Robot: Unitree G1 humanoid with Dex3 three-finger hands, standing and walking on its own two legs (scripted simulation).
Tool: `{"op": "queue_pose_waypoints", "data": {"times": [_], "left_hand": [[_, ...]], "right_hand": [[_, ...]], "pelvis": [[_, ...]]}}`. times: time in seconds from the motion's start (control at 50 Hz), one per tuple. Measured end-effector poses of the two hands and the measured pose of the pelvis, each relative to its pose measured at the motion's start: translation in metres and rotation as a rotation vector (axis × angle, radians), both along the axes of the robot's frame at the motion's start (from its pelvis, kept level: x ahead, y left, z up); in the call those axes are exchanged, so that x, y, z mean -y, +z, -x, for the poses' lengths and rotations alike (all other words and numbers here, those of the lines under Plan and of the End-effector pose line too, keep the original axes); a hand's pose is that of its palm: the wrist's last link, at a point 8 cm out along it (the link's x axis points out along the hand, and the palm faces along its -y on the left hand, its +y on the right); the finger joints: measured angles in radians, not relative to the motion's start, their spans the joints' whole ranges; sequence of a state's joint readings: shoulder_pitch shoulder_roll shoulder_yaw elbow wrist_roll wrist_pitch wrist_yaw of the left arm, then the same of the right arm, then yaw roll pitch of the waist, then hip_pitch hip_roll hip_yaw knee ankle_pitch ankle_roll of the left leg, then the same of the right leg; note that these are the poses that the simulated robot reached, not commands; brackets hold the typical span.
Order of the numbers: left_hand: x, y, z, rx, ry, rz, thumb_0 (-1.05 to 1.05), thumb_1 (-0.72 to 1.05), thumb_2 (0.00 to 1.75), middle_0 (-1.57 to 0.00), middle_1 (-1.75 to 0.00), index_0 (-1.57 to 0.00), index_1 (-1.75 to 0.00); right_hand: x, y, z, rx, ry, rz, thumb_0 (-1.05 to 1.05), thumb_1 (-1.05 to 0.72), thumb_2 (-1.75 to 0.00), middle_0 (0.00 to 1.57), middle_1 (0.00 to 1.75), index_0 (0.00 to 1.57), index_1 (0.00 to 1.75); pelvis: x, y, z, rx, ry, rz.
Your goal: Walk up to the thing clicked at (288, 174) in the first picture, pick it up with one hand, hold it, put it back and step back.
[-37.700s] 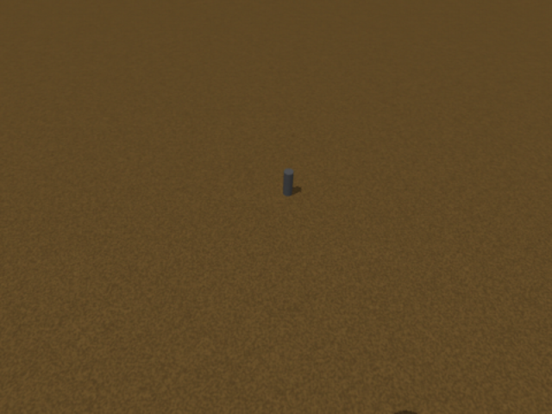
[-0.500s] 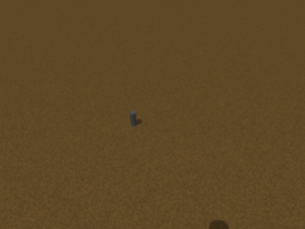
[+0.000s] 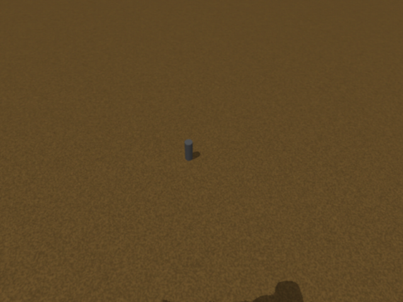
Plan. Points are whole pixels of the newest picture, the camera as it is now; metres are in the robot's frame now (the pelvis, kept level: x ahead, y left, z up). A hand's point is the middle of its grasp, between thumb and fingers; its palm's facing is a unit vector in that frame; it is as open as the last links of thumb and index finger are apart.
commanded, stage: step back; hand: left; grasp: from the side
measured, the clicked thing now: (188, 150) +1.05 +0.12 -0.68
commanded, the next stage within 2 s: stand in 0.12 s
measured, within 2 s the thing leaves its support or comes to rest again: neither
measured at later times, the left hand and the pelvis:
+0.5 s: hand out of the picture +0.08 +0.26 -0.14, palm faces -0.02 -0.94 -0.33, open 7.4 cm; pelvis -0.01 +0.01 +0.02, yaw -1 degrees
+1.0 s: hand out of the picture +0.04 +0.25 -0.13, palm faces -0.04 -0.94 -0.35, open 7.4 cm; pelvis -0.02 +0.00 +0.02, yaw -1 degrees
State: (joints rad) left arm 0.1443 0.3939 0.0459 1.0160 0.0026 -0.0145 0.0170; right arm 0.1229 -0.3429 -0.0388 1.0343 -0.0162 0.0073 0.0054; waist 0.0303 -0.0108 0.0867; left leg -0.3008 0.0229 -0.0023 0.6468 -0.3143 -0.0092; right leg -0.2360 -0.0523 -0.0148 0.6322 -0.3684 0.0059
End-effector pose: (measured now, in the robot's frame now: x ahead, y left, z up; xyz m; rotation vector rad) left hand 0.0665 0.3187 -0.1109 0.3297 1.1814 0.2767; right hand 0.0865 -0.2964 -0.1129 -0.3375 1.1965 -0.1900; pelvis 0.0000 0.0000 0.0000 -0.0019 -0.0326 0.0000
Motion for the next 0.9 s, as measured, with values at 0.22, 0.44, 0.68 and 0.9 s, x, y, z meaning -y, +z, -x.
{"op": "queue_pose_waypoints", "data": {"times": [0.22, 0.44, 0.68, 0.9], "left_hand": [[0.003, 0.006, -0.025, 0.019, -0.031, 0.040, 0.00, 0.90, 0.90, -0.21, -0.30, -0.20, -0.30], [0.015, 0.011, -0.017, 0.005, -0.058, 0.068, 0.00, 0.90, 0.90, -0.21, -0.30, -0.20, -0.30], [0.018, 0.014, 0.015, -0.041, -0.055, 0.056, 0.00, 0.90, 0.90, -0.21, -0.30, -0.20, -0.30], [0.019, 0.015, 0.035, -0.093, -0.045, 0.045, 0.00, 0.90, 0.90, -0.21, -0.30, -0.20, -0.30]], "right_hand": [[-0.022, 0.016, -0.038, 0.092, 0.014, -0.025, 0.01, -0.91, -0.90, 0.20, 0.30, 0.21, 0.30], [-0.010, 0.028, -0.017, 0.087, -0.017, -0.007, 0.01, -0.91, -0.90, 0.20, 0.30, 0.21, 0.30], [0.001, 0.019, 0.035, 0.001, -0.056, -0.022, 0.01, -0.91, -0.90, 0.20, 0.30, 0.20, 0.30], [0.005, 0.011, 0.062, -0.068, -0.070, -0.033, 0.01, -0.91, -0.90, 0.20, 0.30, 0.20, 0.30]], "pelvis": [[-0.011, 0.011, -0.008, 0.010, -0.012, 0.006], [-0.009, 0.021, 0.004, 0.032, -0.014, 0.000], [-0.002, 0.023, 0.019, 0.037, -0.010, 0.000], [0.003, 0.022, 0.022, 0.019, -0.011, -0.001]]}}
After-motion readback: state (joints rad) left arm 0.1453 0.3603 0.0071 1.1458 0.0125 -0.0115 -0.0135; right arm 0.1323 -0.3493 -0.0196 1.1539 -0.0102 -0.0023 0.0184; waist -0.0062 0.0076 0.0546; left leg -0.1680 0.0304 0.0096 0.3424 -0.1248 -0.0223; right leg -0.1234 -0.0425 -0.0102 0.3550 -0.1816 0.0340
